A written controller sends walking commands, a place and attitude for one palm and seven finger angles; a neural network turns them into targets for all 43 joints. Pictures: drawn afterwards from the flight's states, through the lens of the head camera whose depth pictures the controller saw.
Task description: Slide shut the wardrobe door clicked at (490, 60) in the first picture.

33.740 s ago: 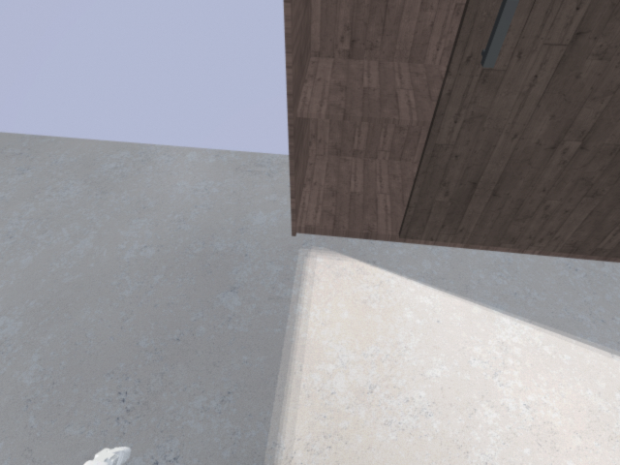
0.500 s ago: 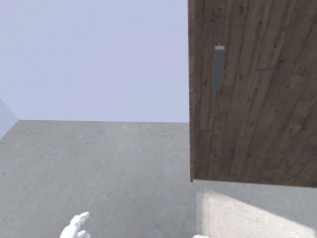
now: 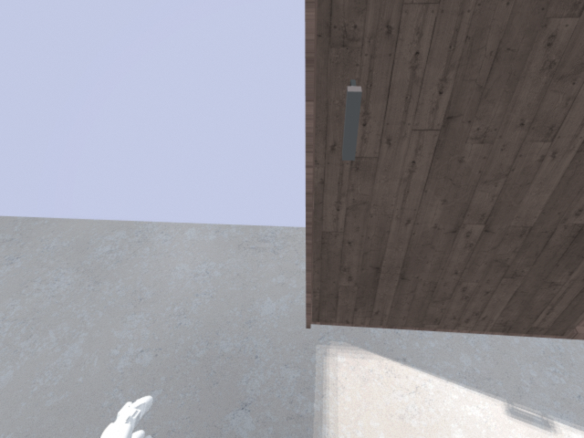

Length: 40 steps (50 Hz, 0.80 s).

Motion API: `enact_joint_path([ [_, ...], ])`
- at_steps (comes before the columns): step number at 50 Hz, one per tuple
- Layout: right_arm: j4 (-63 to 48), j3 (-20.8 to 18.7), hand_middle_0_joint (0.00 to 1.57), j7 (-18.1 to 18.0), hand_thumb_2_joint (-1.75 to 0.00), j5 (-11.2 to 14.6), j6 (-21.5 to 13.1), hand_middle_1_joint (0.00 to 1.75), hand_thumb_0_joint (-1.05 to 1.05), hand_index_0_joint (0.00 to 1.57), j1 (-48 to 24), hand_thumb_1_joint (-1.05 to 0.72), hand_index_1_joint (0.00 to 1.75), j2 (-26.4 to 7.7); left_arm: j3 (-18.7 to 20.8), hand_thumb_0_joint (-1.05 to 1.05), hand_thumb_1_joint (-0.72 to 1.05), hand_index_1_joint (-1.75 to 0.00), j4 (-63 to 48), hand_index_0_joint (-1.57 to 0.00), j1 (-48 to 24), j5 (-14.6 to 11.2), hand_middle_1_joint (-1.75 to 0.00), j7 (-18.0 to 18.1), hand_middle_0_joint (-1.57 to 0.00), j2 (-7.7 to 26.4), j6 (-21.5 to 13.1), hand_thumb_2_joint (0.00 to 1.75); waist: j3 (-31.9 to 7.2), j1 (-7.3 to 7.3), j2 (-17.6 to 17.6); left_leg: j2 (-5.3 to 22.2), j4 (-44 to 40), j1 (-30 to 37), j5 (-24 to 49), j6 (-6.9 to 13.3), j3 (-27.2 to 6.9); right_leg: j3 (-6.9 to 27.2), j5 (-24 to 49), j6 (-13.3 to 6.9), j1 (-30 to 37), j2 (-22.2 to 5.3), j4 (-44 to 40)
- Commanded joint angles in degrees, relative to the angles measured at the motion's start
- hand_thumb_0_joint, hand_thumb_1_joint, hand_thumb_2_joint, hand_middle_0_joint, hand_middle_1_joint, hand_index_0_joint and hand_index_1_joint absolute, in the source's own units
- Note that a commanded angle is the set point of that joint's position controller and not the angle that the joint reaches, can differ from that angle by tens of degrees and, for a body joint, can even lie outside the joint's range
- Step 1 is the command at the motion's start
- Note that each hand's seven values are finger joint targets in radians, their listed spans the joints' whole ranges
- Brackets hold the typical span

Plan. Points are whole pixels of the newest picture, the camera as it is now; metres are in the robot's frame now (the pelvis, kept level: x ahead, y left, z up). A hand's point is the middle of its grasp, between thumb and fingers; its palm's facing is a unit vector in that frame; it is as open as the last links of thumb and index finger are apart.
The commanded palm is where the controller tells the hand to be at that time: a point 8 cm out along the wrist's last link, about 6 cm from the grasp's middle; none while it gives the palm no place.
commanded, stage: stop stepping back and stand still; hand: right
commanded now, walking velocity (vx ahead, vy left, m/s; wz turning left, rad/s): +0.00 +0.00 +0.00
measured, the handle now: (350, 120) +0.70 -0.09 +0.13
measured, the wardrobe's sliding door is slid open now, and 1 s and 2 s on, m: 0.00 0.00 0.00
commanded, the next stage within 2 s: let the arm hang, fingers relaxed in 0.52 s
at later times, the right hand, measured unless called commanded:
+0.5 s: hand out of the picture +0.22 -0.28 +0.17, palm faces +0.42 +0.80 -0.43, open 7.4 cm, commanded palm +0.15 -0.32 +0.19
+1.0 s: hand out of the picture +0.00 -0.20 -0.17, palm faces -0.04 +0.99 -0.13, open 7.3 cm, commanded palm none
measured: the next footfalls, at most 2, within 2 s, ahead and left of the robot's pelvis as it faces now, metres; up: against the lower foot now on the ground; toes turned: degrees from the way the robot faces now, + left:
none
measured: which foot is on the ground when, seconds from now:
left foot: down 0.00-1.00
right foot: down 0.00-1.00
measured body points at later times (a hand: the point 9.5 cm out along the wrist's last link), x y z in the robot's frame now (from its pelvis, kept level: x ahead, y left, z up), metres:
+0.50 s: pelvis +0.01 -0.02 +0.01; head +0.02 -0.03 +0.46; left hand +0.18 +0.20 -0.06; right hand +0.19 -0.32 +0.19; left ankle -0.01 +0.10 -0.72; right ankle +0.04 -0.13 -0.72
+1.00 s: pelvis -0.01 -0.02 +0.01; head +0.02 -0.05 +0.46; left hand +0.03 +0.26 -0.12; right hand +0.00 -0.25 -0.16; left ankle -0.01 +0.10 -0.72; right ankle +0.04 -0.13 -0.72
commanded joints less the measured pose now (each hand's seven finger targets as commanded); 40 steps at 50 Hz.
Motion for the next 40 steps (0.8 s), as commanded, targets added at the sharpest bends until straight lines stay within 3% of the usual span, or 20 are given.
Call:
enact_joint_path([
  [1,-14.9,-4.5,0.20,0.3,-0.90,-0.3,-5.4,0.30,0.00,0.20,-6.4,-0.90,0.30,-12.2,1.8,0.00,0.90,-0.30,-10.1,-0.20,-9.9,-0.9,-0.30,0.4,-0.20,6.3,-4.7,0.90,3.2,1.00,-13.7,-1.0,3.2,-3.5,-6.6,-1.7,-4.2,19.0,-12.3,-4.4,-0.3,-10.4,-21.8],
  [2,-16.5,-4.9,0.20,0.5,-0.90,-0.9,-5.6,0.30,0.00,0.20,-6.6,-0.90,0.30,-12.1,1.8,0.00,0.90,-0.30,-10.5,-0.20,-10.3,-0.3,-0.30,0.1,-0.20,5.8,-4.8,0.90,6.4,0.94,-17.1,-1.2,5.6,-0.2,-6.4,-1.6,-4.1,20.3,-19.7,-5.1,-6.5,-10.6,-26.0],
  [3,-19.1,-6.9,0.20,0.5,-0.90,-1.6,-6.3,0.30,0.00,0.20,-7.6,-0.90,0.30,-14.1,1.9,0.00,0.90,-0.30,-10.8,-0.20,-10.9,0.0,-0.30,0.0,-0.20,5.6,-4.9,0.90,7.1,0.26,-19.6,-0.7,4.5,2.0,-4.7,-1.4,-4.3,18.2,-20.6,-5.2,-8.6,-9.9,-26.4],
  [4,-18.0,-7.2,0.20,0.4,-0.90,-2.0,-6.5,0.30,0.00,0.20,-4.7,-0.90,0.30,-13.6,1.9,0.00,0.90,-0.30,-11.0,-0.20,-10.0,0.0,-0.30,-0.4,-0.20,5.3,-4.9,0.90,6.5,-0.16,-17.9,-0.9,0.5,5.3,-2.6,-1.1,-3.7,14.9,-17.9,-4.5,-9.7,-8.6,-24.4],
  [6,-15.5,-8.4,0.20,0.4,-0.90,-1.6,-6.3,0.30,0.00,0.20,1.2,-0.90,0.30,-13.5,2.2,0.00,0.90,-0.30,-11.7,-0.20,-8.4,-0.4,-0.30,-1.1,-0.20,5.0,-4.9,0.90,2.6,-0.32,-9.0,0.3,-10.0,8.4,1.1,-0.3,-5.5,7.4,-7.8,-2.2,-6.0,-3.8,-15.5],
  [7,-14.3,-8.5,0.20,0.5,-0.90,-1.2,-6.2,0.30,0.00,0.20,2.1,-0.90,0.30,-13.3,2.5,0.00,0.90,-0.30,-11.9,-0.20,-8.0,-0.6,-0.30,-1.3,-0.20,4.8,-4.7,0.90,1.3,0.00,-1.9,3.1,-13.6,6.1,1.1,1.2,-11.1,3.4,-5.3,-0.7,-4.2,-0.1,-8.7],
  [8,-13.1,-8.3,0.20,0.7,-0.90,-0.5,-5.9,0.30,0.00,0.20,3.7,-0.90,0.30,-12.6,3.1,0.00,0.90,-0.30,-11.9,-0.20,-7.2,-0.8,-0.30,-1.5,-0.20,5.0,-4.4,0.90,0.3,0.63,4.8,8.3,-17.3,2.3,0.3,3.4,-19.2,1.6,-0.6,0.3,-1.9,2.0,-1.0],
  [9,-12.1,-8.1,0.20,0.6,-0.90,0.2,-5.7,0.30,0.00,0.20,3.2,-0.90,0.30,-12.7,2.8,0.00,0.90,-0.30,-11.4,-0.20,-7.2,-1.2,-0.30,-1.5,-0.20,4.5,-4.3,0.90,1.3,0.84,6.9,11.8,-18.8,0.2,3.6,5.1,-22.7,1.3,2.3,0.8,-1.2,2.2,3.1],
  [10,-12.3,-7.4,0.20,0.5,-0.90,0.3,-5.7,0.30,0.00,0.20,1.2,-0.90,0.30,-12.2,2.6,0.00,0.90,-0.30,-11.0,-0.20,-7.3,-1.2,-0.30,-1.4,-0.20,4.5,-4.3,0.90,0.7,1.09,5.2,12.6,-17.1,0.8,9.5,5.8,-21.8,1.6,4.2,1.0,-0.3,2.0,2.7],
  [11,-11.7,-7.6,0.20,0.2,-0.90,0.3,-5.9,0.30,0.00,0.20,0.2,-0.90,0.30,-12.5,2.2,0.00,0.90,-0.30,-10.6,-0.20,-7.2,-1.1,-0.30,-1.3,-0.20,4.3,-4.5,0.90,0.0,1.21,2.5,11.7,-14.7,1.9,14.7,5.0,-19.0,1.8,5.9,0.8,1.4,1.6,-0.8],
  [14,-9.1,-6.2,0.20,0.4,-0.90,-0.2,-5.5,0.30,0.00,0.20,-0.6,-0.90,0.30,-11.5,2.3,0.00,0.90,-0.30,-10.4,-0.20,-8.3,-1.1,-0.30,-0.6,-0.20,5.1,-4.5,0.90,-0.9,0.75,-3.8,4.7,-8.9,0.0,20.2,0.1,-11.2,3.9,19.8,-0.6,9.5,-1.3,-7.2],
  [16,-10.9,-5.3,0.20,0.6,-0.90,-0.4,-5.8,0.30,0.00,0.20,-2.2,-0.90,0.30,-11.2,2.0,0.00,0.90,-0.30,-10.9,-0.20,-8.9,-1.2,-0.30,-0.5,-0.20,5.3,-4.2,0.90,-2.4,0.35,-6.8,1.8,-6.8,2.8,17.4,-1.6,-7.5,7.4,23.4,-1.4,8.6,-3.8,-10.5],
  [22,-14.2,-6.3,0.20,0.5,-0.90,-0.4,-5.9,0.30,0.00,0.20,1.7,-0.90,0.30,-11.7,1.9,0.00,0.90,-0.30,-12.4,-0.20,-9.8,-1.1,-0.30,-0.7,-0.20,5.1,-4.2,0.90,-1.4,-0.05,-7.2,1.1,-9.6,5.9,12.0,-1.4,-7.3,6.9,11.5,-1.2,3.5,-2.7,-13.8],
  [30,-11.8,-8.0,0.20,0.4,-0.90,0.6,-5.7,0.30,0.00,0.20,5.3,-0.90,0.30,-12.1,2.1,0.00,0.90,-0.30,-12.6,-0.20,-9.3,-1.2,-0.30,-0.5,-0.20,5.0,-3.3,0.90,-2.6,0.30,-5.0,2.8,-12.3,5.1,16.1,-0.8,-9.6,4.9,14.5,-0.3,4.9,-1.3,-10.6],
  [31,32.4,17.0,0.20,8.8,-0.90,-3.9,3.2,0.30,0.00,0.20,1.4,-0.90,0.30,-3.9,5.0,0.00,0.90,-0.30,1.3,-0.20,-13.3,-1.3,-0.30,-5.4,-0.20,16.9,-5.0,0.90,-0.6,2.79,-5.3,8.3,-3.7,-0.3,28.6,0.0,-7.2,5.1,25.3,-0.4,2.3,-2.6,-0.3],
  [32,33.0,15.6,0.20,9.6,-0.90,-3.2,7.4,0.30,0.00,0.20,-0.7,-0.90,0.30,-4.2,5.3,0.00,0.90,-0.30,0.1,-0.20,-9.5,-1.8,-0.30,-5.4,-0.20,14.3,-1.2,0.90,-4.1,2.33,-5.5,8.1,-4.9,-1.3,22.5,0.1,-9.1,5.1,23.1,0.3,4.5,-3.2,-1.9],
  [33,35.3,16.3,0.20,9.7,-0.90,-3.7,7.7,0.30,0.00,0.20,-3.0,-0.90,0.30,-3.1,5.3,0.00,0.90,-0.30,0.7,-0.20,-8.6,-1.1,-0.30,-5.2,-0.20,14.0,-0.3,0.90,-3.8,2.01,-2.5,6.5,-3.3,-2.2,17.1,0.1,-7.6,7.0,22.1,-0.8,2.9,-4.1,-2.2],
  [35,41.2,17.0,0.20,9.9,-0.90,-3.5,8.0,0.30,0.00,0.20,-6.5,-0.90,0.30,-5.1,3.9,0.00,0.90,-0.30,0.2,-0.20,-10.4,-0.6,-0.30,-5.0,-0.20,15.3,1.9,0.90,-1.5,0.91,2.0,4.1,-3.0,-0.7,7.8,0.1,-6.6,11.0,18.1,-3.1,-1.7,-4.8,-6.4],
  [37,48.7,17.6,0.20,9.9,-0.90,-3.6,8.0,0.30,0.00,0.20,-10.1,-0.90,0.30,-7.0,3.4,0.00,0.90,-0.30,1.7,-0.20,-11.7,-0.1,-0.30,-5.1,-0.20,16.1,3.1,0.90,0.9,0.58,6.3,4.9,-6.1,-0.2,4.9,1.0,-8.1,11.3,12.4,-3.0,-3.1,-3.2,-8.0],
  [40,60.1,19.5,0.20,9.8,-0.90,-3.4,8.8,0.30,0.00,0.20,-14.7,-0.90,0.30,-7.5,2.5,0.00,0.90,-0.30,5.3,-0.20,-11.2,0.5,-0.30,-5.3,-0.20,14.2,5.2,0.90,4.8,1.66,3.6,7.5,-12.1,-4.7,-2.8,2.8,-11.2,8.7,3.9,-1.6,-0.6,0.1,-8.2],
])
